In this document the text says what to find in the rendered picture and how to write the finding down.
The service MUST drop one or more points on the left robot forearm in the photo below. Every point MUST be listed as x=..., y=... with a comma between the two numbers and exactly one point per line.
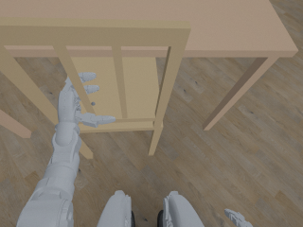
x=61, y=171

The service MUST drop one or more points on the chair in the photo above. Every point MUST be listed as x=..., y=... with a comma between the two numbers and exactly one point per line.
x=128, y=86

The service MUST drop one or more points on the left robot thigh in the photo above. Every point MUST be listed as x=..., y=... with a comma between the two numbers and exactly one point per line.
x=117, y=209

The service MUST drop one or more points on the left robot upper arm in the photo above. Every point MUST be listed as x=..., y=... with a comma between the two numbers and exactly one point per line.
x=48, y=213

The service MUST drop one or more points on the left robot hand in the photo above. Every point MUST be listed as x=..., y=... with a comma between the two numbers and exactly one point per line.
x=69, y=102

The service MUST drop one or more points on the right robot hand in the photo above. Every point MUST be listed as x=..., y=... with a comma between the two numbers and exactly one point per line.
x=237, y=218

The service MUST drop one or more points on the table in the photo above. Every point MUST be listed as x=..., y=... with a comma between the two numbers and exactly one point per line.
x=219, y=29

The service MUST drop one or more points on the right robot shin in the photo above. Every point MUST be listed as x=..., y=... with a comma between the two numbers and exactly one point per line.
x=165, y=222

